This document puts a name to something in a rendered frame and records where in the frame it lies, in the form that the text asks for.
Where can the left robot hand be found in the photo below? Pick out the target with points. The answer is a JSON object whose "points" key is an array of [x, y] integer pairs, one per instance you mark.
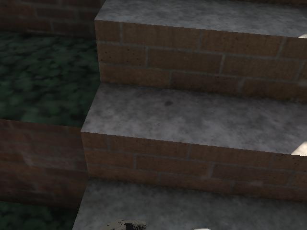
{"points": [[127, 225]]}

